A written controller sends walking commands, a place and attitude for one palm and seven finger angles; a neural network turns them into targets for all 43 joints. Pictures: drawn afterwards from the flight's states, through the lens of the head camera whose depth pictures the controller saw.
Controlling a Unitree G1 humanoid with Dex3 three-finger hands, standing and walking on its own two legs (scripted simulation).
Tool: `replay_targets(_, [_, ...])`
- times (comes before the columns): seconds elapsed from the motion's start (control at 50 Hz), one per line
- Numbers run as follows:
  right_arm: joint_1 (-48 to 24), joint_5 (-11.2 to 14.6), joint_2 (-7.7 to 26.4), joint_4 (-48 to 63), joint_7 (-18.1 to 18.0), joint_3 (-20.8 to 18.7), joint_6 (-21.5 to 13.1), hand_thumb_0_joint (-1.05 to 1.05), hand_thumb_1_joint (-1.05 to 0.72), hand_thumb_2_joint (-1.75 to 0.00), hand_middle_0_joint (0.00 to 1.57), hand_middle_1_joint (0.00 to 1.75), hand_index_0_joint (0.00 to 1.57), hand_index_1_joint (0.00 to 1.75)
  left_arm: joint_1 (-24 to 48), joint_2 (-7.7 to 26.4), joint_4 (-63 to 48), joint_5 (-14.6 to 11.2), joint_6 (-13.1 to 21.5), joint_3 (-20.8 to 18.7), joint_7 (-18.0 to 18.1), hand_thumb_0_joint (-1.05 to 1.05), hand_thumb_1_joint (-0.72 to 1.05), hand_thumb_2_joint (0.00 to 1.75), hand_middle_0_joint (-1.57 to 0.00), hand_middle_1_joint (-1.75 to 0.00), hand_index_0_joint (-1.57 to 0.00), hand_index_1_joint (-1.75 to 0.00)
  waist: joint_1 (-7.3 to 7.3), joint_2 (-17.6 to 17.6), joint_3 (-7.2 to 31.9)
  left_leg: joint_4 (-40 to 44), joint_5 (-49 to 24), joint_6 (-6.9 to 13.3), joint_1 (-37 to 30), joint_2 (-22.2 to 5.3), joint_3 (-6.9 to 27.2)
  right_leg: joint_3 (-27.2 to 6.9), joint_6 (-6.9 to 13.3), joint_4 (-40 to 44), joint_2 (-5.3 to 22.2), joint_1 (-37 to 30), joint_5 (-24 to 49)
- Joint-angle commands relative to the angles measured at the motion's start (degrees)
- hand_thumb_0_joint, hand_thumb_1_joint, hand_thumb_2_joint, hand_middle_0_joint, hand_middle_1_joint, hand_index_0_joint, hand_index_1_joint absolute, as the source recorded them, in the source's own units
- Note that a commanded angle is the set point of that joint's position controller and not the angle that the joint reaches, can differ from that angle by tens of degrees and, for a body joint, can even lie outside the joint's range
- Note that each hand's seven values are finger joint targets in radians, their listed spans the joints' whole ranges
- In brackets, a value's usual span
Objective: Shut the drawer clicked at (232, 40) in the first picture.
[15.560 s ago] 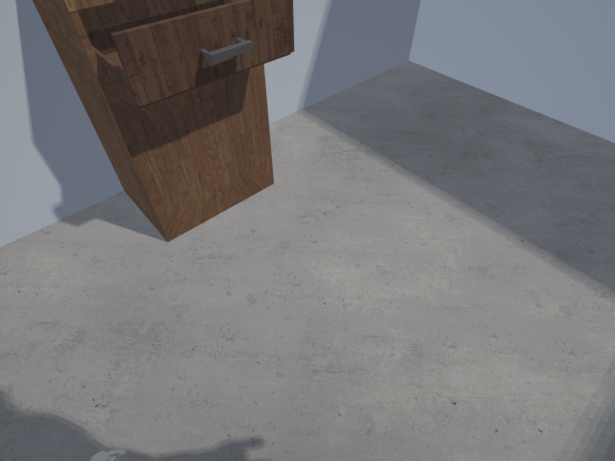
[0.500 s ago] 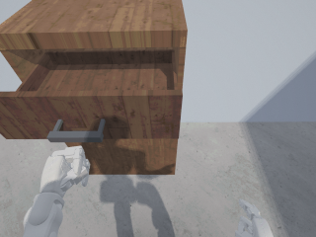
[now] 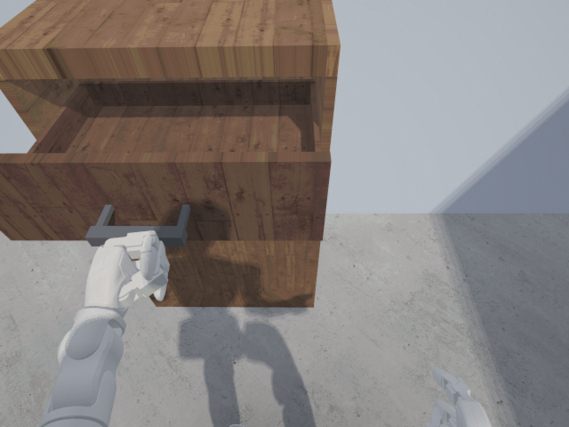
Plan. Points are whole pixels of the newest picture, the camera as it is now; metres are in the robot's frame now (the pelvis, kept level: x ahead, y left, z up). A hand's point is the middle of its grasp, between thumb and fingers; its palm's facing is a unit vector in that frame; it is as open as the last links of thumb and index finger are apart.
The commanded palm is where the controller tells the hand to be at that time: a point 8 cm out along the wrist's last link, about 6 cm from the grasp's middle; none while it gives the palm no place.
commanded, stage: push the drawer shut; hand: left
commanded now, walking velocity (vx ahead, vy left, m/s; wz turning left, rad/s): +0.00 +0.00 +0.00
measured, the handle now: (142, 223) +0.38 +0.22 +0.08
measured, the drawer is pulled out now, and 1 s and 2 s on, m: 0.21 0.09 0.00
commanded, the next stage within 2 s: none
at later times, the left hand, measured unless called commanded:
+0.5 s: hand (167, 245) +0.35 +0.18 +0.07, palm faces +0.00 -1.00 -0.05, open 2.9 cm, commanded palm +0.34 +0.23 +0.08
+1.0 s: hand (179, 204) +0.42 +0.18 +0.07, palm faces +0.00 -1.00 -0.04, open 2.9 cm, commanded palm +0.41 +0.23 +0.08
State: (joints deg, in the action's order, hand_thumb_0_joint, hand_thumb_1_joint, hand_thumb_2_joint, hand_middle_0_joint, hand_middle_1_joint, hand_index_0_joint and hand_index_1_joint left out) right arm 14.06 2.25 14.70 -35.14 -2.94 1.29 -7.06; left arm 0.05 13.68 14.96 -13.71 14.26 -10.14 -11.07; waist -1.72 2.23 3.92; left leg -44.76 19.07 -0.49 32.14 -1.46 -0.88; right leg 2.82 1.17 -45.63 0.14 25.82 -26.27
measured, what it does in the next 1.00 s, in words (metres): stands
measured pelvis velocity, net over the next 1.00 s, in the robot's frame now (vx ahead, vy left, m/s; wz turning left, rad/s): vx -0.02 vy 0.01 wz -0.01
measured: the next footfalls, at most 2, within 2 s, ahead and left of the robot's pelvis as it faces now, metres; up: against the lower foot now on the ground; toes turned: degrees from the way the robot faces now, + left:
none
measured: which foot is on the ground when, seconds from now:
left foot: down 0.00-1.00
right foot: down 0.00-1.00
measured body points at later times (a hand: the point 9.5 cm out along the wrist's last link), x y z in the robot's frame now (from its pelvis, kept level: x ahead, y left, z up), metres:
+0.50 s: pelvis -0.02 +0.01 +0.00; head +0.02 +0.00 +0.45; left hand +0.34 +0.23 +0.08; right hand +0.10 -0.25 -0.11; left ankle +0.04 +0.13 -0.71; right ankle -0.03 -0.10 -0.71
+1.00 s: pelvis -0.02 +0.01 -0.01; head +0.05 +0.01 +0.44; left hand +0.42 +0.23 +0.08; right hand +0.04 -0.26 -0.13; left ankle +0.04 +0.13 -0.71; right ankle -0.03 -0.10 -0.71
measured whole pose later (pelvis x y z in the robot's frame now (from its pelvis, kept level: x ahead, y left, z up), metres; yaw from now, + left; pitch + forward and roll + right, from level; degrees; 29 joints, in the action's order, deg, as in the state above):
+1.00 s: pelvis -0.02 +0.01 -0.01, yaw -1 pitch +11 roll -1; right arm 19.3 1.8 15.3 -39.2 -2.0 1.1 -2.1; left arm 36.4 20.0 54.4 -8.7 20.3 -15.0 -10.1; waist -5.6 1.5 3.5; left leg -47.8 18.4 0.2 40.3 -2.1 -0.7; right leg 2.8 0.7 -47.7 -0.5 33.5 -25.0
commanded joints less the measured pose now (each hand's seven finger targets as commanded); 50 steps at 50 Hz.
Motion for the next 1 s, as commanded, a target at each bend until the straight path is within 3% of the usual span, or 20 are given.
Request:
replay_targets(0.0, [-3.4, 0.4, 7.2, 7.3, -0.4, -2.7, -2.8, 0.00, -0.90, -0.90, 0.20, 0.30, 0.20, 0.30, 20.9, 9.0, -10.9, -0.5, 4.0, -3.6, 1.9, 0.00, 0.90, 0.90, -1.40, -1.60, -1.40, -1.60, -1.48, -0.5, 11.3, 4.3, -8.5, 2.0, -12.3, 1.3, 1.1, -1.6, -1.2, 8.4, -0.6, 2.7, 17.0])
replay_targets(0.02, [-3.0, 0.2, 7.4, 7.0, -0.5, -2.8, -2.6, 0.00, -0.90, -0.90, 0.20, 0.30, 0.20, 0.30, 21.1, 10.1, -10.0, -0.1, 4.3, -4.5, 2.3, 0.00, 0.90, 0.90, -1.40, -1.60, -1.40, -1.60, -1.60, -1.5, 10.6, 4.1, -7.7, 2.2, -11.6, 1.1, 1.2, -1.8, -1.3, 8.8, -0.6, 2.9, 16.0])
replay_targets(0.06, [-2.7, 0.3, 7.5, 6.5, -0.6, -2.8, -2.6, 0.00, -0.90, -0.90, 0.20, 0.30, 0.20, 0.30, 25.4, 9.0, -8.8, 0.0, 4.7, -2.8, 2.0, 0.00, 0.90, 0.90, -1.40, -1.60, -1.40, -1.60, -2.33, -1.4, 11.4, 4.3, -6.6, 2.2, -12.1, 1.2, 1.4, -1.8, -1.3, 8.8, -0.7, 3.9, 14.5])
replay_targets(0.12, [-2.0, 0.2, 8.1, 5.4, -1.0, -2.8, -2.1, 0.00, -0.90, -0.90, 0.20, 0.30, 0.20, 0.30, 28.7, 12.2, -6.4, 0.7, 5.3, -4.5, 2.2, 0.00, 0.90, 0.90, -1.40, -1.60, -1.40, -1.60, -2.61, -2.6, 11.7, 4.2, -5.5, 2.4, -11.5, 1.1, 1.8, -2.1, -1.3, 9.0, -0.7, 3.7, 12.9])
replay_targets(0.16, [-2.2, 0.3, 7.7, 5.7, -0.9, -2.9, -2.2, 0.00, -0.90, -0.90, 0.20, 0.30, 0.20, 0.30, 30.6, 9.5, -6.4, 0.4, 5.5, -2.3, 1.8, 0.00, 0.90, 0.90, -1.40, -1.60, -1.40, -1.60, -2.54, -0.9, 13.4, 4.5, -5.5, 2.3, -13.1, 1.2, 1.9, -1.8, -1.1, 8.7, -0.7, 4.1, 12.7])
replay_targets(0.2, [-2.2, 0.4, 7.9, 5.2, -1.0, -2.7, -2.2, 0.00, -0.90, -0.90, 0.20, 0.30, 0.20, 0.30, 33.6, 10.3, -4.7, 0.1, 5.6, -2.5, 1.7, 0.00, 0.90, 0.90, -1.40, -1.60, -1.40, -1.60, -2.65, -0.4, 13.4, 4.7, -4.4, 2.2, -12.8, 1.3, 2.1, -1.8, -1.0, 9.0, -0.7, 4.4, 11.3])
replay_targets(0.22, [-1.7, 0.3, 8.2, 4.7, -1.2, -2.7, -1.9, 0.00, -0.90, -0.90, 0.20, 0.30, 0.20, 0.30, 33.4, 11.9, -2.6, 0.4, 5.6, -3.8, 2.0, 0.00, 0.90, 0.90, -1.40, -1.60, -1.40, -1.60, -2.88, -3.0, 12.7, 4.5, -3.7, 2.4, -11.7, 1.1, 2.2, -2.1, -1.2, 9.4, -0.8, 4.4, 10.4])
replay_targets(0.28, [-1.9, 0.5, 7.9, 4.5, -1.1, -2.5, -1.8, 0.00, -0.90, -0.90, 0.20, 0.30, 0.20, 0.30, 38.3, 10.7, -0.8, 0.3, 5.8, -2.3, 1.8, 0.00, 0.90, 0.90, -1.40, -1.60, -1.40, -1.60, -3.05, 0.2, 12.1, 5.0, -2.3, 2.1, -12.2, 1.2, 2.4, -2.1, -0.9, 9.5, -0.7, 5.6, 9.0])
replay_targets(0.32, [-1.5, 0.5, 8.3, 4.3, -1.1, -2.4, -1.5, 0.00, -0.90, -0.90, 0.20, 0.30, 0.20, 0.30, 38.9, 11.7, 1.8, 0.6, 5.9, -2.8, 2.2, 0.00, 0.90, 0.90, -1.40, -1.60, -1.40, -1.60, -3.21, -1.8, 11.7, 5.0, -0.9, 2.4, -11.2, 1.1, 2.6, -2.0, -1.0, 9.8, -0.9, 5.9, 7.1])
replay_targets(0.4, [-1.1, 0.7, 8.2, 3.9, -1.2, -2.2, -1.2, 0.00, -0.90, -0.90, 0.20, 0.30, 0.20, 0.30, 45.6, 10.9, 5.6, 0.5, 6.2, -1.7, 2.4, 0.00, 0.90, 0.90, -1.40, -1.60, -1.40, -1.60, -3.92, -1.1, 11.4, 5.3, 0.9, 2.2, -11.1, 1.3, 2.6, -2.3, -0.9, 10.1, -0.9, 7.0, 5.7])
replay_targets(0.42, [-0.4, 0.6, 8.6, 3.3, -1.2, -2.2, -0.9, 0.00, -0.90, -0.90, 0.20, 0.30, 0.20, 0.30, 46.5, 13.4, 7.3, 0.9, 6.4, -3.5, 2.7, 0.00, 0.90, 0.90, -1.40, -1.60, -1.40, -1.60, -3.93, -2.4, 11.3, 5.1, 1.2, 2.3, -10.3, 1.2, 2.9, -2.3, -0.9, 10.1, -1.0, 6.8, 5.1])
replay_targets(0.52, [0.7, 0.5, 8.6, 3.3, -0.9, -2.3, -0.3, 0.00, -0.90, -0.90, 0.20, 0.30, 0.20, 0.30, 50.9, 13.0, 10.8, 1.5, 7.3, -3.0, 2.4, 0.00, 0.90, 0.90, -1.40, -1.60, -1.40, -1.60, -3.90, 0.0, 14.1, 4.9, 0.3, 2.1, -11.6, 1.2, 3.2, -1.9, -0.6, 9.1, -1.2, 7.5, 6.0])
replay_targets(0.6, [1.9, 0.5, 8.7, 2.8, -0.6, -2.5, 0.1, 0.00, -0.90, -0.90, 0.20, 0.30, 0.20, 0.30, 55.3, 12.6, 14.3, 1.8, 7.8, -2.6, 2.8, 0.00, 0.90, 0.90, -1.40, -1.60, -1.40, -1.60, -4.46, -0.3, 14.5, 4.7, 0.4, 2.0, -11.7, 1.1, 3.3, -1.7, -0.6, 8.8, -1.3, 8.7, 6.1])
replay_targets(0.68, [3.6, 0.2, 9.1, 2.1, -0.3, -2.8, 0.8, 0.00, -0.90, -0.90, 0.20, 0.30, 0.20, 0.30, 57.5, 14.9, 17.7, 2.5, 8.3, -4.5, 3.1, 0.00, 0.90, 0.90, -1.40, -1.60, -1.40, -1.60, -4.54, -1.0, 16.0, 4.0, -1.5, 2.1, -11.3, 1.0, 3.3, -1.8, -0.6, 8.2, -1.4, 8.6, 7.9])
replay_targets(0.7, [3.8, 0.2, 9.0, 2.2, -0.1, -2.8, 0.9, 0.00, -0.90, -0.90, 0.20, 0.30, 0.20, 0.30, 58.2, 13.7, 18.4, 2.7, 8.3, -3.4, 3.0, 0.00, 0.90, 0.90, -1.40, -1.60, -1.40, -1.60, -4.64, -0.1, 16.4, 4.0, -1.7, 2.0, -11.5, 1.0, 3.3, -1.6, -0.6, 7.9, -1.5, 8.9, 8.0])
replay_targets(0.8, [5.6, 0.0, 9.2, 1.4, 0.0, -2.9, 1.8, 0.00, -0.90, -0.90, 0.20, 0.30, 0.20, 0.30, 61.8, 16.8, 23.4, 3.0, 8.9, -6.1, 2.8, 0.00, 0.90, 0.90, -1.40, -1.60, -1.40, -1.60, -5.15, -1.2, 16.6, 3.1, -2.5, 2.3, -9.8, 1.0, 2.8, -2.1, -0.7, 7.9, -1.6, 8.7, 9.1])
replay_targets(0.82, [6.0, -0.1, 9.5, 1.3, -0.1, -2.9, 2.1, 0.00, -0.90, -0.90, 0.20, 0.30, 0.20, 0.30, 62.0, 18.9, 23.7, 3.3, 9.1, -7.8, 2.8, 0.00, 0.90, 0.90, -1.40, -1.60, -1.40, -1.60, -4.78, -1.1, 17.0, 2.9, -3.2, 2.3, -9.7, 0.9, 3.0, -2.0, -0.6, 7.4, -1.7, 8.4, 9.6])
replay_targets(0.84, [6.2, -0.1, 9.3, 1.6, 0.1, -2.9, 2.1, 0.00, -0.90, -0.90, 0.20, 0.30, 0.20, 0.30, 62.3, 17.7, 23.6, 3.3, 9.2, -7.0, 2.5, 0.00, 0.90, 0.90, -1.40, -1.60, -1.40, -1.60, -4.71, 0.5, 18.4, 2.7, -4.5, 2.2, -10.5, 1.0, 2.8, -2.0, -0.6, 7.1, -1.7, 8.1, 10.9])
replay_targets(0.88, [7.0, -0.2, 9.4, 1.2, 0.1, -3.1, 2.6, 0.00, -0.90, -0.90, 0.20, 0.30, 0.20, 0.30, 62.9, 19.4, 25.3, 3.4, 9.4, -8.5, 2.1, 0.00, 0.90, 0.90, -1.40, -1.60, -1.40, -1.60, -4.78, -0.3, 19.2, 2.1, -5.9, 2.3, -10.2, 0.9, 2.7, -2.2, -0.6, 6.8, -1.8, 7.7, 12.6])
replay_targets(0.98, [8.3, -0.4, 9.5, 1.1, 0.5, -3.2, 3.3, 0.00, -0.90, -0.90, 0.20, 0.30, 0.20, 0.30, 65.8, 19.0, 28.4, 3.5, 9.9, -8.3, 1.4, 0.00, 0.90, 0.90, -1.40, -1.60, -1.40, -1.60, -5.57, 0.3, 18.6, 1.4, -6.1, 2.3, -9.4, 0.8, 2.6, -2.0, -0.6, 6.3, -2.1, 9.7, 12.6])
